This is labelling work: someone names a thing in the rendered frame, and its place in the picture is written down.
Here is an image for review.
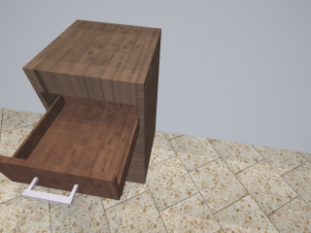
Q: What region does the handle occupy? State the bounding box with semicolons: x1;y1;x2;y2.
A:
21;177;79;206

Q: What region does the drawer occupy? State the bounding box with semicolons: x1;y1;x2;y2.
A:
0;94;140;201

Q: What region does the cabinet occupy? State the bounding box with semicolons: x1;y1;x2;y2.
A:
22;19;161;184

